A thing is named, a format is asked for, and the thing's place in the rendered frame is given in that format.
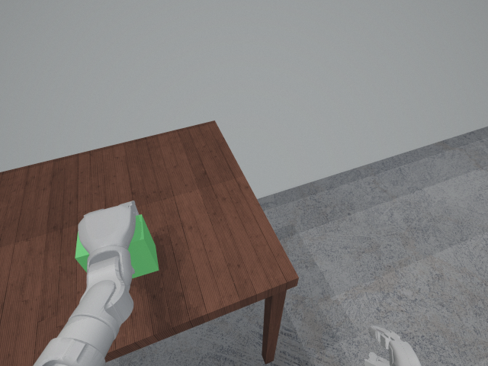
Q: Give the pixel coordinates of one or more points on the sponge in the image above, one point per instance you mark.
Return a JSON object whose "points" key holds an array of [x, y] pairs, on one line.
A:
{"points": [[142, 250]]}

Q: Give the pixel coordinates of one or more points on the right robot hand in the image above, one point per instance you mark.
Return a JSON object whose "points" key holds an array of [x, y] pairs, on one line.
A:
{"points": [[400, 353]]}

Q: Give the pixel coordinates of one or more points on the table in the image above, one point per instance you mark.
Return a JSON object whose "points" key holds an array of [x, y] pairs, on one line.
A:
{"points": [[216, 249]]}

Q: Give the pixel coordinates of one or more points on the left robot hand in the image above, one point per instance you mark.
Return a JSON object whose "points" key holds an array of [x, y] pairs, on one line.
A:
{"points": [[113, 226]]}

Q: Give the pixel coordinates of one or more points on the left robot forearm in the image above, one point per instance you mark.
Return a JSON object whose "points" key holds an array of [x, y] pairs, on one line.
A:
{"points": [[93, 326]]}

